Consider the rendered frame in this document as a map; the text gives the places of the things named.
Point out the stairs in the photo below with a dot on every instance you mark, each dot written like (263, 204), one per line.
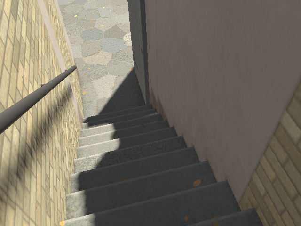
(132, 169)

